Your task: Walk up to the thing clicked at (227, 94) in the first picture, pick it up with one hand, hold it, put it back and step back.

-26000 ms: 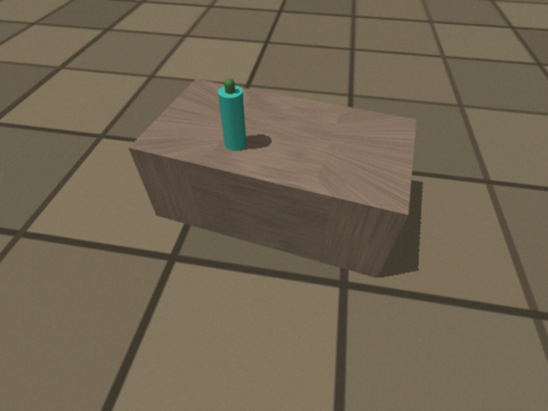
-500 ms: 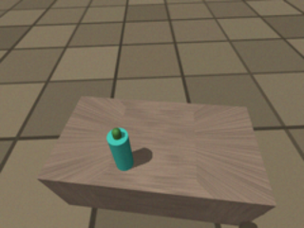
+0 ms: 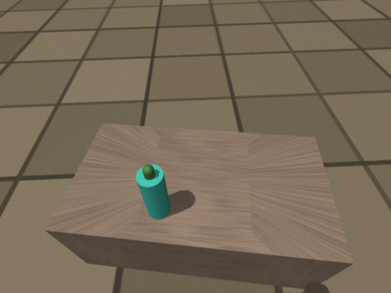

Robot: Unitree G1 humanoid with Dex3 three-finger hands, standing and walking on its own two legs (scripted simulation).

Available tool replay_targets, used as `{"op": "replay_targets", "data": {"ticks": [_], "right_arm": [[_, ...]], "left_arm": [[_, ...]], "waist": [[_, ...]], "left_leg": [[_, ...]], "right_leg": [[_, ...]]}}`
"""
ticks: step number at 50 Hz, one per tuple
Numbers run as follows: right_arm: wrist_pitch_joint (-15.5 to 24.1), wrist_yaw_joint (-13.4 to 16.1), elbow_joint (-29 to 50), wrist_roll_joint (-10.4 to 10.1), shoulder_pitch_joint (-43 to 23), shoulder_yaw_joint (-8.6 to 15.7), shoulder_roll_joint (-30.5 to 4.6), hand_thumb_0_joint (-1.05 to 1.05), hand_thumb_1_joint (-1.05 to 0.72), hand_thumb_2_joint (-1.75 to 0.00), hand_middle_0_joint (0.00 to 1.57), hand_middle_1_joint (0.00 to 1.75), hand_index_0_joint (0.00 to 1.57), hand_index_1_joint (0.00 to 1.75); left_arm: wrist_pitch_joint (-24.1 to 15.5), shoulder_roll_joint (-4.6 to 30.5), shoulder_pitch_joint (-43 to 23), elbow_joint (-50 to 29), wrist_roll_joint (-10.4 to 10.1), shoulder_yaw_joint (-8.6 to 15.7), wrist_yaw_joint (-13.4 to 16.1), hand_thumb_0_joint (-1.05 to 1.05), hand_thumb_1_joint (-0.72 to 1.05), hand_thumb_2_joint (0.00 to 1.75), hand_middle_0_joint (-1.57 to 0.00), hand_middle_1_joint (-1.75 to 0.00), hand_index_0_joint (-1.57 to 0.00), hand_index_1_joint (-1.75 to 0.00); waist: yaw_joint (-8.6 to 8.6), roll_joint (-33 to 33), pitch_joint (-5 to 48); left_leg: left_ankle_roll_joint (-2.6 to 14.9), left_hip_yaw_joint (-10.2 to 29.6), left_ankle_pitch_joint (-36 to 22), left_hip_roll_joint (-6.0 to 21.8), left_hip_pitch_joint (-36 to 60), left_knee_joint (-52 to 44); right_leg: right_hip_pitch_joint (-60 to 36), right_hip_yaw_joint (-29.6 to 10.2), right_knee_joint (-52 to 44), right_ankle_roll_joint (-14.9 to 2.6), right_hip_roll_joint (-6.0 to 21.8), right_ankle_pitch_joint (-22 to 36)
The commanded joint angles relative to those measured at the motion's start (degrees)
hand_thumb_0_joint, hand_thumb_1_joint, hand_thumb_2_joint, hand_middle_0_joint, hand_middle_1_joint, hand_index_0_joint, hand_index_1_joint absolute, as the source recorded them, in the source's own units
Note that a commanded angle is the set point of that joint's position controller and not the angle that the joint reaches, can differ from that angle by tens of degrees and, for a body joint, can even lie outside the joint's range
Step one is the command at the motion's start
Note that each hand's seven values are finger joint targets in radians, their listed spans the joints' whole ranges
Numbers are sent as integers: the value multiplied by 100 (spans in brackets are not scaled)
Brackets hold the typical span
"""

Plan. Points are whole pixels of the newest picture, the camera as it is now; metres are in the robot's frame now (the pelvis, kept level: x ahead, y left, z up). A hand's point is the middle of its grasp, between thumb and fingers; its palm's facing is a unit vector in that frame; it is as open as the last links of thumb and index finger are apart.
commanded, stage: stand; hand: left
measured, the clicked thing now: (154, 190) +0.46 +0.18 -0.22
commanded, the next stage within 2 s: step back in 0.42 s
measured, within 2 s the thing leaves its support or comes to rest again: neither
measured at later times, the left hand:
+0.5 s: hand out of the picture +0.08 +0.26 -0.16, palm faces +0.00 -0.93 -0.36, open 7.4 cm
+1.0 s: hand out of the picture +0.04 +0.33 -0.18, palm faces -0.13 -0.93 -0.35, open 7.4 cm
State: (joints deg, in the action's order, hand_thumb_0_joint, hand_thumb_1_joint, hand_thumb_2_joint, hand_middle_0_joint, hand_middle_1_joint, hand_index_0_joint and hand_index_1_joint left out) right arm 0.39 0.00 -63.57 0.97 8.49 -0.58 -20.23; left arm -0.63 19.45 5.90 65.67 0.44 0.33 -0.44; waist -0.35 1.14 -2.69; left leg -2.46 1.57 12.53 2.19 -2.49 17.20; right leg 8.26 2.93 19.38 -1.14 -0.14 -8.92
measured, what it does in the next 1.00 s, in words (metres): walks backwards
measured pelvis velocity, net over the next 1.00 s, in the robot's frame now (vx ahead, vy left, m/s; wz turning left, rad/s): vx -0.09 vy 0.07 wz -0.08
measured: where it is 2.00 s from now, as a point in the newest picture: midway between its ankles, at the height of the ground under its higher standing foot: outside the picture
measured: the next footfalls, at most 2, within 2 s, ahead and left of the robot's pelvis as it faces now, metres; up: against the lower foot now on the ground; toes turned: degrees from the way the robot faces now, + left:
right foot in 1.16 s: -0.10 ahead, -0.05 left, +0.00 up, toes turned -3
left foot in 1.56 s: -0.17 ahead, +0.17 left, +0.00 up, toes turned -6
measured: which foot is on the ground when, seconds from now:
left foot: down 0.00-1.00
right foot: down 0.00-0.74, up 0.76-1.00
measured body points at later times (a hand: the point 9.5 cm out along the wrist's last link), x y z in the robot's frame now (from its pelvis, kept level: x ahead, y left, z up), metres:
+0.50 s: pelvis +0.00 +0.01 +0.00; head +0.03 +0.00 +0.44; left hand +0.08 +0.31 -0.13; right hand +0.07 -0.30 -0.14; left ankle -0.03 +0.15 -0.75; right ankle +0.02 -0.10 -0.75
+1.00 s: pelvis -0.09 +0.07 -0.01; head +0.00 +0.09 +0.43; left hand +0.05 +0.37 -0.16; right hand -0.04 -0.25 -0.13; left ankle -0.08 +0.17 -0.75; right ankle -0.13 -0.06 -0.68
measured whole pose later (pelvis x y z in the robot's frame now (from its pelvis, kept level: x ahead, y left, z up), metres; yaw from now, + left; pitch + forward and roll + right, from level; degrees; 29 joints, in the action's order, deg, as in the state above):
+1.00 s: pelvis -0.09 +0.07 -0.01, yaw -4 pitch +0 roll -1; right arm -1.6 1.1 -51.2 1.3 9.3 3.1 -20.1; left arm 4.1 22.6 5.6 50.3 0.9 2.9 0.9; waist 0.7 -2.6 -11.7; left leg 2.5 -1.9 17.4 -0.4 -14.3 32.1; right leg 24.0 -9.1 61.4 1.1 -6.6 -27.3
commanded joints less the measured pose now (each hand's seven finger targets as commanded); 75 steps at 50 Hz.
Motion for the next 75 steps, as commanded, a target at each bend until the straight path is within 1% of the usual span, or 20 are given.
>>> {"op": "replay_targets", "data": {"ticks": [1, 19, 21, 24, 28, 34, 36, 37, 40, 42, 45, 50, 54, 58, 59, 60, 61, 65, 70, 75], "right_arm": [[110, 85, 309, -10, -205, 235, -1196, 0, -90, -90, 20, 30, 20, 30], [101, 80, 290, -13, -148, 239, -1157, 0, -90, -90, 20, 30, 20, 30], [-1, 56, 424, -70, -403, 395, -1446, 0, -90, -90, 20, 30, 20, 30], [-97, 61, 578, -145, -95, 410, -1256, 0, -90, -90, 20, 30, 20, 30], [-310, 5, 824, -105, 110, 542, -1261, 0, -90, -90, 20, 30, 20, 30], [-227, -12, 1002, -44, 528, 650, -1198, 0, -90, -90, 20, 30, 20, 30], [-171, 30, 1078, 147, 438, 791, -1602, 0, -90, -90, 20, 30, 20, 30], [-146, 36, 1214, 206, 276, 860, -1954, 0, -90, -90, 20, 30, 20, 30], [-130, 92, 1468, 98, -58, 890, -2043, 0, -90, -90, 20, 30, 20, 30], [-90, 154, 1614, 150, -459, 787, -1662, 0, -90, -90, 20, 30, 20, 30], [-58, 210, 1639, 51, -71, 748, -1477, 0, -90, -90, 20, 30, 20, 30], [-80, 264, 1631, 22, 464, 791, -1541, 0, -90, -90, 20, 30, 20, 30], [-99, 211, 1795, -8, 259, 794, -1648, 0, -90, -90, 20, 30, 20, 30], [-175, 154, 1939, -117, -219, 711, -1452, 0, -90, -90, 20, 30, 20, 30], [-170, 150, 2001, -179, -217, 633, -1280, 0, -90, -90, 20, 30, 20, 30], [-215, 216, 2008, -181, -451, 617, -1164, 0, -90, -90, 20, 30, 20, 30], [-262, 265, 1904, -117, -339, 685, -1342, 0, -90, -90, 20, 30, 20, 30], [-230, 233, 1567, -165, 252, 572, -1267, 0, -90, -90, 20, 30, 20, 30], [-137, 284, 1734, -111, 113, 503, -1248, 0, -90, -90, 20, 30, 20, 30], [-76, 235, 1655, -24, 459, 578, -1253, 0, -90, -90, 20, 30, 20, 30]], "left_arm": [[-117, 1244, -194, -326, -3, 257, 89, 0, 90, 90, -20, -30, -20, -30], [-137, 1266, -254, -357, 10, 231, 105, 0, 90, 90, -20, -30, -20, -30], [-73, 1675, -233, -605, -111, 478, 112, 0, 90, 90, -20, -30, -20, -30], [-17, 1761, -118, -829, -125, 564, 168, 0, 90, 90, -20, -30, -20, -30], [42, 1878, -349, -1319, 83, 638, 189, 0, 90, 90, -20, -30, -20, -30], [245, 1615, -673, -1783, 81, 509, 192, 0, 90, 90, -20, -30, -20, -30], [355, 1302, -518, -1912, -58, 452, 162, 0, 90, 90, -20, -30, -20, -30], [389, 1139, -437, -1918, -64, 427, 195, 0, 90, 90, -20, -30, -20, -30], [424, 1390, -450, -1818, 53, 538, 305, 0, 90, 90, -20, -30, -20, -30], [416, 1396, 5, -1698, -38, 533, 267, 0, 90, 90, -20, -30, -20, -30], [372, 1340, 107, -1840, 38, 579, 241, 0, 90, 90, -20, -30, -20, -30], [271, 1255, -216, -2166, 73, 594, 193, 0, 90, 90, -20, -30, -20, -30], [228, 1181, 231, -2087, 100, 609, 152, 0, 90, 90, -20, -30, -20, -30], [142, 1380, 697, -1875, 185, 714, 156, 0, 90, 90, -20, -30, -20, -30], [106, 1736, 576, -1986, 222, 807, 158, 0, 90, 90, -20, -30, -20, -30], [142, 2116, 375, -2109, 132, 842, 138, 0, 90, 90, -20, -30, -20, -30], [112, 2106, 299, -2235, 168, 855, 140, 0, 90, 90, -20, -30, -20, -30], [160, 1405, -242, -2465, 107, 741, 198, 0, 90, 90, -20, -30, -20, -30], [209, 1275, 443, -2561, 168, 719, 209, 0, 90, 90, -20, -30, -20, -30], [305, 1455, 267, -2682, 126, 743, 174, 0, 90, 90, -20, -30, -20, -30]], "waist": [[-25, 6, 379], [31, -119, 395], [-49, -249, -125], [21, -564, 445], [32, -1159, 638], [278, -838, 698], [218, 545, 511], [126, 1162, 333], [247, 981, 310], [-133, 745, 286], [-14, 692, 483], [347, 563, 492], [198, 735, 774], [-139, 5, 871], [-105, -904, 791], [-329, -1886, 389], [-310, -1587, 101], [101, -826, 142], [-304, -930, 624], [-126, -1432, 802]], "left_leg": [[299, 347, -638, 558, -399, -315], [298, 323, -789, 564, -390, -279], [445, 278, -1572, 405, -673, 465], [383, -67, -1251, 46, -722, 1460], [485, 205, 1996, -328, -1161, 3694], [394, -37, 289, -263, -1044, 1261], [542, 1180, -1761, 611, -604, 195], [801, 2063, -2879, 1287, -351, 141], [1452, 2094, -3049, 1759, -935, 269], [1214, 1083, -3554, 1048, -313, 848], [1216, 1090, -3802, 1094, 462, 1092], [1451, 1119, -3550, 1223, 824, 1208], [1387, 947, -3201, 1178, 512, 1434], [893, 606, -1446, 781, -1064, 2143], [551, 290, -346, 93, -1905, 2816], [345, -24, 2310, -791, -2171, 3987], [261, 608, 2786, -730, -2065, 4963], [177, 788, 1761, -965, -2240, 5284], [29, 439, 1740, -760, -2752, 4023], [175, 12, 1353, -413, -1760, 2080]], "right_leg": [[-464, -706, -247, -53, 783, 861], [-464, -715, -236, -33, 798, 1033], [-41, -874, 186, -69, 774, 2339], [-254, -1184, 208, -593, 1239, 2977], [386, -1965, 23, -1491, 2179, 2342], [326, -1048, 1303, -712, 1198, 1759], [1169, -681, 2507, -227, 128, 160], [2061, -811, 3265, -20, -692, -2337], [1895, -1587, 4674, -2, -651, -2552], [2403, -1690, 5029, 8, -694, -1834], [2492, -1453, 4910, 138, -659, -1757], [2251, -1163, 3436, 280, -450, -1936], [1396, -627, 2178, 142, -210, -1701], [-205, -1083, 617, -139, 239, 792], [-477, -2237, 505, -537, 1004, 1622], [354, -3353, 94, -1536, 2038, 2277], [810, -3743, 86, -1851, 2247, 2355], [532, -1661, 533, -1021, 1046, 2500], [-1002, -1632, 854, -1121, 1045, 2659], [-619, -1836, 970, -999, 1184, 1966]]}}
